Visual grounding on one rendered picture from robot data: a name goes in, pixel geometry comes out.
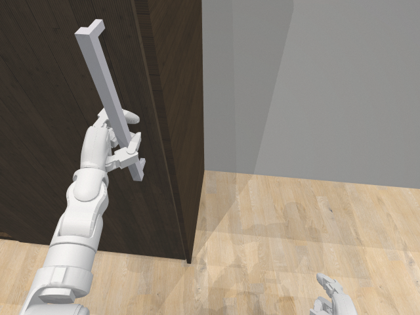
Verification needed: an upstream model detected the robot right hand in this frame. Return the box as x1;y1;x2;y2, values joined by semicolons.
310;273;358;315

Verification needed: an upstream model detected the handle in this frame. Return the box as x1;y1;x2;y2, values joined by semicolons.
74;19;146;181

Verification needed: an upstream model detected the robot left hand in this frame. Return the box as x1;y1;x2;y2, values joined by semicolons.
80;108;141;173

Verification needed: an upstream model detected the robot left forearm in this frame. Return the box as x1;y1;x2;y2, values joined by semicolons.
19;168;109;315

